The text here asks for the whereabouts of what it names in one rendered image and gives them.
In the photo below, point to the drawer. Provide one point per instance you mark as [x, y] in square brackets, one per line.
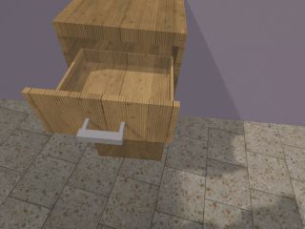
[108, 88]

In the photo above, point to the handle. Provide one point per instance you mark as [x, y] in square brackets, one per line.
[103, 137]

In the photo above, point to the cabinet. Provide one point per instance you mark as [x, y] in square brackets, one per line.
[156, 27]

